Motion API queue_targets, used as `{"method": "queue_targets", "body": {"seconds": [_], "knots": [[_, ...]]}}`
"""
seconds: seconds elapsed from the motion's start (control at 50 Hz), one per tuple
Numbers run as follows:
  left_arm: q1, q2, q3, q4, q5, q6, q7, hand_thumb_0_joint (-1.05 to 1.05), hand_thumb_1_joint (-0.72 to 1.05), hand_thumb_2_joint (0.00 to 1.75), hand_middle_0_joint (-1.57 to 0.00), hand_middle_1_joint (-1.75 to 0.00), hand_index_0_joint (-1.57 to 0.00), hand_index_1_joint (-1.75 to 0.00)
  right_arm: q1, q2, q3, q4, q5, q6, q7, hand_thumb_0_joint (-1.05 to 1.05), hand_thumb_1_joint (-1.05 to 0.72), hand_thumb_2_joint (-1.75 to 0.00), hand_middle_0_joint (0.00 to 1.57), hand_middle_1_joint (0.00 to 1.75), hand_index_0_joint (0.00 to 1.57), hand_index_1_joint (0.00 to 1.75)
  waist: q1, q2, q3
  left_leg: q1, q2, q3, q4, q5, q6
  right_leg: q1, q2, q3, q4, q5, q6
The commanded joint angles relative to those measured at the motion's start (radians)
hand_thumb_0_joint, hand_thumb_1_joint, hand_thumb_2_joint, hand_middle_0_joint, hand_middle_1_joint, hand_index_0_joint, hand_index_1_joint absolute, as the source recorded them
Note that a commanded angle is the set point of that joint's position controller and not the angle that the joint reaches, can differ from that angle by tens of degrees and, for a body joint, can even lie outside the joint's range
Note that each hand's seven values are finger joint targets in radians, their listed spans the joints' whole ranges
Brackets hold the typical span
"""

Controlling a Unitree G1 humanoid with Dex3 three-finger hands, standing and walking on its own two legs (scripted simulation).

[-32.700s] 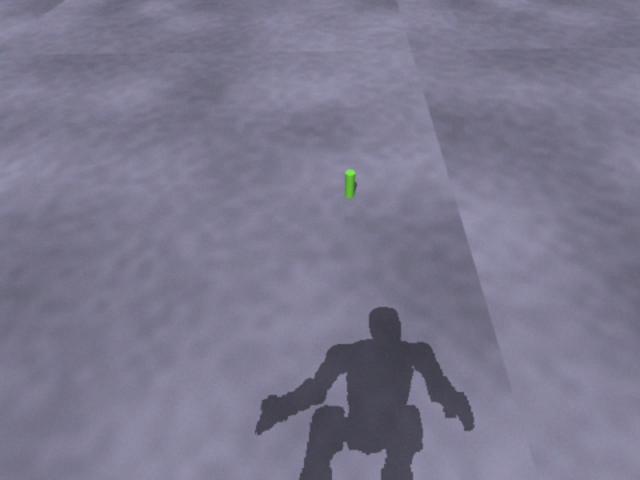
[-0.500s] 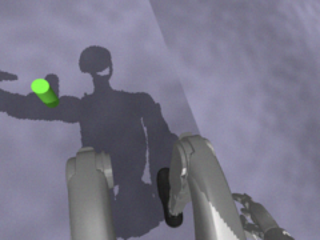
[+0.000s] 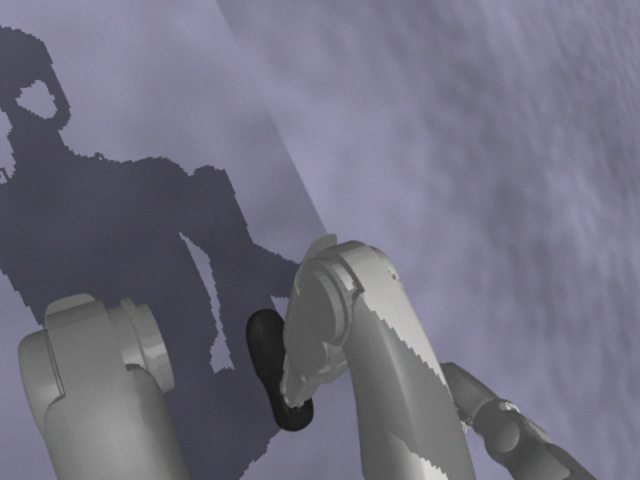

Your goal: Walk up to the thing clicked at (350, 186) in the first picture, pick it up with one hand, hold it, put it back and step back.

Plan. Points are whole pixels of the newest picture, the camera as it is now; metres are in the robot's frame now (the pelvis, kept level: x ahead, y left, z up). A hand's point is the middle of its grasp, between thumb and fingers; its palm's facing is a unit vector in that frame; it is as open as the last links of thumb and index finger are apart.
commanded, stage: close in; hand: left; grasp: from the side
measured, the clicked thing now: out of the picture +0.50 +0.32 -0.24
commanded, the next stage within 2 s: close in 0.90 s
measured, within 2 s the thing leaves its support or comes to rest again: leaves its support in 1.90 s
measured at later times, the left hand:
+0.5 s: hand out of the picture +0.47 +0.33 -0.18, palm faces +0.45 -0.89 -0.01, open 17.4 cm
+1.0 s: hand out of the picture +0.48 +0.31 -0.18, palm faces +0.45 -0.89 -0.01, open 17.2 cm
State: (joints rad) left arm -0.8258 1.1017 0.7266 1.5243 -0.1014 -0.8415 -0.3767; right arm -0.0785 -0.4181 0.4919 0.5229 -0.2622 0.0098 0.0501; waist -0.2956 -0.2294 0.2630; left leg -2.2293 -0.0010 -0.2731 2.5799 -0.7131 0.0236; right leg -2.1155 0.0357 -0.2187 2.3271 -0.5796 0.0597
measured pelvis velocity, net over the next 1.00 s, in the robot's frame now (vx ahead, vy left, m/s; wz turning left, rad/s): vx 0.00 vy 0.01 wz -0.05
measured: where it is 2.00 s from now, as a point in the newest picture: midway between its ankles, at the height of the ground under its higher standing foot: (216, 432)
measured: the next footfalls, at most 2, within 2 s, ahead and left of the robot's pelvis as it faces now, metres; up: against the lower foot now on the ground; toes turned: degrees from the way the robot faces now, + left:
none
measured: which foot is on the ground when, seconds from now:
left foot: down 0.00-1.00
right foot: down 0.00-1.00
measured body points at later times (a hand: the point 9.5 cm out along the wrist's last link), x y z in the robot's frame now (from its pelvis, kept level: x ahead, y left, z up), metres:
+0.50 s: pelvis -0.01 +0.01 -0.01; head +0.25 +0.18 +0.31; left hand +0.44 +0.38 -0.17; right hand +0.13 -0.25 -0.04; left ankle +0.08 +0.11 -0.27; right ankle +0.15 -0.12 -0.27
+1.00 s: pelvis +0.00 +0.01 -0.01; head +0.26 +0.18 +0.30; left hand +0.46 +0.35 -0.18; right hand +0.13 -0.26 -0.04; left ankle +0.08 +0.11 -0.27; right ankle +0.15 -0.12 -0.27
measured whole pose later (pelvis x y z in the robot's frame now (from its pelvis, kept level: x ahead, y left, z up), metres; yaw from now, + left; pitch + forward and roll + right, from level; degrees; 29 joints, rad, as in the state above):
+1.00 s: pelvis +0.00 +0.01 -0.01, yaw -3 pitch +14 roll -19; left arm -0.84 1.03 0.58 1.59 -0.05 -1.05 0.02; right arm -0.16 -0.40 0.59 0.49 -0.36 0.11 0.10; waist -0.34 -0.28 0.34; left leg -2.21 0.01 -0.35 2.64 -0.74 0.02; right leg -2.08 0.07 -0.27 2.33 -0.56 0.08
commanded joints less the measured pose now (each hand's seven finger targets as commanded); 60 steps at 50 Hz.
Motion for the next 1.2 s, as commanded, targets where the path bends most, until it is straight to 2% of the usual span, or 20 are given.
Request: {"method": "queue_targets", "body": {"seconds": [0.0,0.08,0.14,0.16,0.26,0.34,0.38,0.4,0.44,0.48,0.56,0.64,0.8,0.86,0.92,0.98,1.0,1.02,1.06,1.18], "knots": [[-0.206,0.283,-0.038,-0.122,-0.025,-0.140,0.052,0.00,-0.58,0.05,-0.05,-0.09,-0.05,-0.09,0.046,-0.360,-0.075,-0.012,-0.027,0.022,-0.025,0.00,-0.92,-0.91,0.20,0.30,0.20,0.30,-0.094,0.626,-0.633,0.540,0.090,-0.005,-0.343,0.235,-0.053,0.284,0.035,-0.102,-0.121,0.142,-0.069],[-0.204,0.293,-0.029,-0.090,-0.028,-0.199,0.142,0.00,-0.58,0.08,-0.04,-0.09,-0.04,-0.09,0.015,-0.359,-0.042,-0.019,-0.048,0.048,-0.021,0.00,-0.92,-0.91,0.20,0.30,0.20,0.30,-0.093,0.623,-0.581,0.496,0.090,-0.014,-0.338,0.203,-0.054,0.311,0.043,-0.112,-0.120,0.134,-0.063],[-0.202,0.283,-0.040,-0.081,-0.008,-0.231,0.203,0.00,-0.54,0.10,-0.04,-0.09,-0.04,-0.09,-0.003,-0.361,-0.031,-0.024,-0.066,0.065,-0.018,0.00,-0.92,-0.91,0.20,0.30,0.20,0.30,-0.109,0.635,-0.540,0.487,0.094,-0.024,-0.337,0.186,-0.056,0.311,0.046,-0.119,-0.117,0.133,-0.060],[-0.191,0.292,-0.038,-0.069,-0.002,-0.239,0.221,0.00,-0.54,0.10,-0.03,-0.09,-0.03,-0.09,-0.012,-0.360,-0.028,-0.025,-0.073,0.074,-0.017,0.00,-0.92,-0.91,0.20,0.30,0.20,0.30,-0.106,0.623,-0.528,0.465,0.094,-0.024,-0.334,0.180,-0.053,0.318,0.048,-0.118,-0.117,0.132,-0.059],[-0.184,0.239,-0.083,-0.063,0.019,-0.261,0.268,0.00,-0.52,0.11,-0.03,-0.10,-0.03,-0.10,-0.024,-0.361,-0.021,-0.028,-0.092,0.101,-0.013,0.00,-0.92,-0.91,0.20,0.30,0.20,0.30,-0.137,0.616,-0.516,0.484,0.098,-0.040,-0.328,0.217,-0.053,0.323,0.054,-0.128,-0.114,0.169,-0.054],[-0.190,0.197,-0.103,-0.051,0.017,-0.267,0.298,0.00,-0.53,0.12,-0.03,-0.10,-0.03,-0.10,-0.027,-0.365,-0.018,-0.031,-0.099,0.113,-0.007,0.00,-0.92,-0.91,0.20,0.30,0.20,0.30,-0.157,0.593,-0.505,0.475,0.097,-0.055,-0.328,0.196,-0.050,0.322,0.055,-0.139,-0.117,0.169,-0.050],[-0.185,0.185,-0.113,-0.046,0.023,-0.265,0.307,0.00,-0.53,0.13,-0.03,-0.11,-0.03,-0.11,-0.036,-0.357,-0.022,-0.029,-0.098,0.116,-0.004,0.00,-0.92,-0.91,0.20,0.30,0.20,0.30,-0.152,0.572,-0.489,0.449,0.095,-0.047,-0.320,0.161,-0.043,0.312,0.058,-0.132,-0.127,0.149,-0.050],[-0.195,0.174,-0.121,-0.044,0.028,-0.268,0.311,0.00,-0.53,0.12,-0.03,-0.11,-0.03,-0.11,-0.033,-0.362,-0.023,-0.028,-0.099,0.119,-0.003,0.00,-0.92,-0.91,0.20,0.30,0.20,0.30,-0.166,0.571,-0.479,0.448,0.096,-0.056,-0.326,0.154,-0.046,0.306,0.056,-0.138,-0.124,0.146,-0.049],[-0.185,0.172,-0.136,-0.048,0.036,-0.270,0.315,0.00,-0.50,0.16,-0.05,-0.14,-0.05,-0.14,-0.042,-0.356,-0.022,-0.023,-0.101,0.120,0.000,0.00,-0.91,-0.91,0.20,0.30,0.20,0.30,-0.157,0.560,-0.474,0.428,0.092,-0.048,-0.318,0.130,-0.040,0.308,0.059,-0.133,-0.129,0.137,-0.049],[-0.198,0.163,-0.138,-0.051,0.038,-0.274,0.328,0.00,-0.50,0.16,-0.05,-0.14,-0.05,-0.14,-0.035,-0.362,-0.024,-0.021,-0.101,0.123,0.003,0.00,-0.91,-0.91,0.20,0.30,0.20,0.30,-0.166,0.568,-0.476,0.442,0.094,-0.057,-0.323,0.140,-0.044,0.306,0.057,-0.138,-0.124,0.144,-0.049],[-0.202,0.170,-0.132,-0.056,0.030,-0.288,0.352,0.00,-0.51,0.17,-0.05,-0.14,-0.05,-0.14,-0.036,-0.355,-0.018,-0.021,-0.101,0.123,0.012,0.00,-0.91,-0.91,0.20,0.30,0.20,0.30,-0.161,0.546,-0.497,0.414,0.087,-0.046,-0.303,0.121,-0.036,0.334,0.063,-0.137,-0.135,0.138,-0.048],[-0.196,0.177,-0.140,-0.057,0.046,-0.293,0.368,0.00,-0.50,0.19,-0.05,-0.15,-0.05,-0.15,-0.037,-0.352,-0.020,-0.018,-0.102,0.123,0.015,0.00,-0.91,-0.91,0.20,0.30,0.20,0.30,-0.153,0.564,-0.495,0.419,0.089,-0.042,-0.300,0.140,-0.039,0.335,0.064,-0.135,-0.127,0.152,-0.051],[-0.203,0.160,-0.137,-0.064,0.052,-0.294,0.387,0.00,-0.51,0.19,-0.05,-0.15,-0.05,-0.15,-0.033,-0.357,-0.024,-0.022,-0.104,0.124,0.021,0.00,-0.91,-0.91,0.20,0.30,0.20,0.30,-0.163,0.577,-0.496,0.440,0.094,-0.051,-0.302,0.175,-0.046,0.337,0.062,-0.141,-0.117,0.179,-0.052],[-0.211,0.153,-0.148,-0.071,0.055,-0.289,0.388,0.00,-0.55,0.18,-0.05,-0.15,-0.05,-0.15,-0.025,-0.356,-0.025,-0.014,-0.107,0.125,0.024,0.00,-0.92,-0.91,0.20,0.30,0.20,0.30,-0.172,0.573,-0.508,0.437,0.092,-0.042,-0.287,0.184,-0.041,0.354,0.064,-0.138,-0.125,0.190,-0.049],[-0.220,0.143,-0.159,-0.085,0.056,-0.287,0.392,0.00,-0.56,0.18,-0.04,-0.15,-0.05,-0.15,-0.021,-0.353,-0.026,-0.013,-0.106,0.122,0.026,0.00,-0.92,-0.91,0.20,0.30,0.20,0.30,-0.166,0.582,-0.518,0.452,0.092,-0.042,-0.287,0.211,-0.043,0.360,0.063,-0.136,-0.120,0.209,-0.051],[-0.223,0.136,-0.162,-0.072,0.063,-0.281,0.395,0.00,-0.57,0.19,-0.04,-0.15,-0.05,-0.15,-0.025,-0.352,-0.029,-0.014,-0.103,0.123,0.030,0.00,-0.91,-0.91,0.20,0.30,0.20,0.30,-0.168,0.571,-0.503,0.438,0.092,-0.046,-0.293,0.186,-0.044,0.338,0.063,-0.139,-0.120,0.187,-0.054],[-0.234,0.139,-0.164,-0.079,0.064,-0.280,0.397,0.00,-0.49,0.22,-0.09,-0.16,-0.09,-0.17,-0.017,-0.355,-0.027,-0.015,-0.104,0.125,0.030,0.00,-0.90,-0.91,0.20,0.30,0.20,0.30,-0.176,0.580,-0.501,0.443,0.092,-0.048,-0.297,0.190,-0.044,0.345,0.061,-0.142,-0.121,0.190,-0.053],[-0.224,0.149,-0.156,-0.071,0.066,-0.279,0.401,0.00,-0.41,0.29,-0.17,-0.24,-0.17,-0.25,-0.025,-0.352,-0.028,-0.012,-0.103,0.125,0.030,0.00,-0.90,-0.90,0.20,0.30,0.20,0.30,-0.162,0.568,-0.501,0.429,0.091,-0.045,-0.293,0.172,-0.042,0.335,0.063,-0.136,-0.124,0.176,-0.055],[-0.238,0.140,-0.158,-0.075,0.064,-0.278,0.405,0.00,-0.29,0.37,-0.33,-0.37,-0.32,-0.37,-0.023,-0.355,-0.029,-0.016,-0.103,0.126,0.031,0.00,-0.90,-0.90,0.20,0.30,0.20,0.30,-0.174,0.569,-0.498,0.435,0.093,-0.048,-0.294,0.170,-0.042,0.335,0.062,-0.139,-0.125,0.177,-0.053],[-0.246,0.158,-0.162,-0.062,0.073,-0.276,0.419,0.00,-0.08,0.53,-0.49,-0.54,-0.50,-0.54,-0.023,-0.349,-0.023,-0.016,-0.103,0.127,0.032,0.00,-0.89,-0.90,0.20,0.30,0.20,0.30,-0.171,0.562,-0.507,0.416,0.091,-0.046,-0.296,0.160,-0.038,0.343,0.064,-0.137,-0.129,0.168,-0.054]]}}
